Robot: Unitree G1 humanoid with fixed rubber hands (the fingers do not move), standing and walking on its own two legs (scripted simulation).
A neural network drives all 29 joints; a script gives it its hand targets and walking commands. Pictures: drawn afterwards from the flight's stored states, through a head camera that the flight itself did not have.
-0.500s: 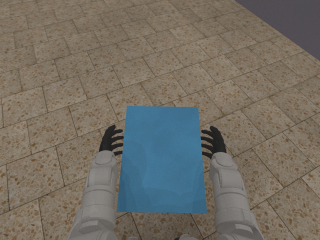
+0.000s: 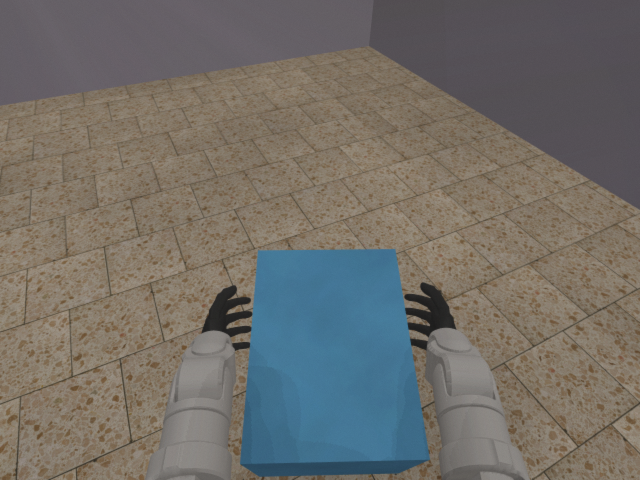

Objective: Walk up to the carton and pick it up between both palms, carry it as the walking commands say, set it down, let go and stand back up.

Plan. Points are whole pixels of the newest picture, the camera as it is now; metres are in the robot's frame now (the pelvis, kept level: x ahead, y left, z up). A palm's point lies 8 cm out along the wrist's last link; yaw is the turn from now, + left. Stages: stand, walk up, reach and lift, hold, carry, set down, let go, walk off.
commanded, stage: reach and lift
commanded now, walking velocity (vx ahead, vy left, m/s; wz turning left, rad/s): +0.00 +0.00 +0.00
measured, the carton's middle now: (328, 361) +0.32 -0.02 -0.07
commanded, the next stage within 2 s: hold in 1.48 s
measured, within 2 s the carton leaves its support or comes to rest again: neither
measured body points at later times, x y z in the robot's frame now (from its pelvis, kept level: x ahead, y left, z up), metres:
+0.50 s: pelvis +0.00 +0.00 +0.00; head -0.06 +0.00 +0.45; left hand +0.32 +0.14 +0.05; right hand +0.30 -0.16 +0.05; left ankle +0.02 +0.12 -0.74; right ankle +0.01 -0.13 -0.74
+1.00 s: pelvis +0.00 +0.00 +0.00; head -0.05 +0.00 +0.45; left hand +0.31 +0.15 +0.05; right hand +0.31 -0.15 +0.05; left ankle +0.02 +0.12 -0.74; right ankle +0.01 -0.13 -0.74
